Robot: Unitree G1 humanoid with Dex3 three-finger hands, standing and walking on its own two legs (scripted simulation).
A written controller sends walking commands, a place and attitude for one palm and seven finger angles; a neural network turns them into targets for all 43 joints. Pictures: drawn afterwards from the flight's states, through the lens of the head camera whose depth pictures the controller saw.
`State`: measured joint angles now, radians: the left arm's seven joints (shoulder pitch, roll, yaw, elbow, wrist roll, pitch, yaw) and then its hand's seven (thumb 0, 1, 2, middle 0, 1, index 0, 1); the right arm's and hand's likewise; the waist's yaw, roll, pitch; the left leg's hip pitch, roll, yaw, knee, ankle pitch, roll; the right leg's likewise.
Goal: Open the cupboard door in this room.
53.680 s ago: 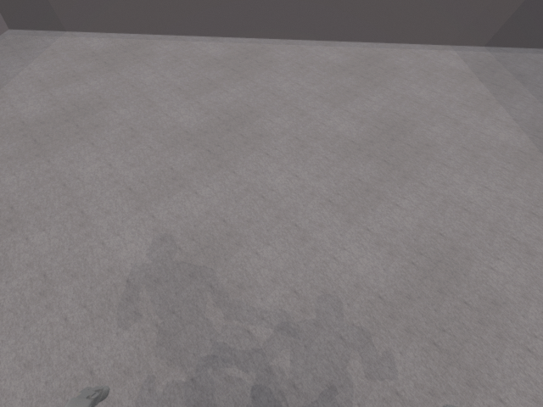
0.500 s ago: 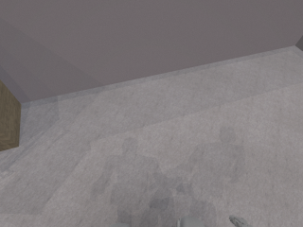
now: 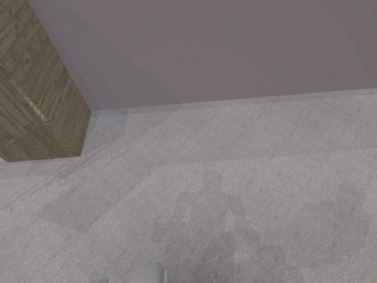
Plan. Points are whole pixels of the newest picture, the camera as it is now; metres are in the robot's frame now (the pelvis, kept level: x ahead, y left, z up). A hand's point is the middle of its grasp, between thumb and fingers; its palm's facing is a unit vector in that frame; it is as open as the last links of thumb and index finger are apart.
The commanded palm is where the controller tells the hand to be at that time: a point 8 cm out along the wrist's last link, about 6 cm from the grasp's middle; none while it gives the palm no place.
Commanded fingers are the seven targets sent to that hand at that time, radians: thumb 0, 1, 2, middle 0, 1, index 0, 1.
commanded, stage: turn to face it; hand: left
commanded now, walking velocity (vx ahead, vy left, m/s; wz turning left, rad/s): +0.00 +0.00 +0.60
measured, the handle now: out of the picture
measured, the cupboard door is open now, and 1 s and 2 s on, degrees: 42 42 42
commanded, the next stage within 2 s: take the last steps up to it in 1.28 s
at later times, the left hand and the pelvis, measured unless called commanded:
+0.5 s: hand out of the picture +0.06 +0.24 -0.16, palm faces +0.29 -0.92 -0.27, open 7.4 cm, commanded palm none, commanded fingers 0.00 0.90 0.90 -0.20 -0.30 -0.20 -0.30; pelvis +0.01 +0.01 -0.01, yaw +16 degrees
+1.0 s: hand out of the picture -0.06 +0.18 -0.19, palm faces +0.61 -0.76 -0.23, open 7.3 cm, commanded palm none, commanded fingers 0.00 0.90 0.90 -0.20 -0.30 -0.20 -0.30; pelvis +0.03 -0.01 -0.02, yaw +36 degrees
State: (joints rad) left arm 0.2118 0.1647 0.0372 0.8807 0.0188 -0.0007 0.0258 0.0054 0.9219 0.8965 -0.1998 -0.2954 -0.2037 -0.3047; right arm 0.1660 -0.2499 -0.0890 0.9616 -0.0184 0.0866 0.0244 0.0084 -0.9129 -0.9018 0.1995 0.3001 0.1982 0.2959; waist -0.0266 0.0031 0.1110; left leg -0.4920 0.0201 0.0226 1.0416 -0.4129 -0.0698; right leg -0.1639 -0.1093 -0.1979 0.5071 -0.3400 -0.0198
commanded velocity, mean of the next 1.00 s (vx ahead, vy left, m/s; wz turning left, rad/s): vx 0.00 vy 0.00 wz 0.55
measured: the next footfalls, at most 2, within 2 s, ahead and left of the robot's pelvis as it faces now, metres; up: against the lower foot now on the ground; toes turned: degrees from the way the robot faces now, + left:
left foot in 0.18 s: +0.05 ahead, +0.14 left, +0.00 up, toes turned +13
right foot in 0.58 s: +0.09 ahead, -0.12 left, +0.00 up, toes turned +17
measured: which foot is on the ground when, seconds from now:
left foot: up 0.00-0.16, down 0.18-0.58, up 0.60-0.98, down 1.00-1.00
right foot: down 0.00-0.18, up 0.20-0.56, down 0.58-1.00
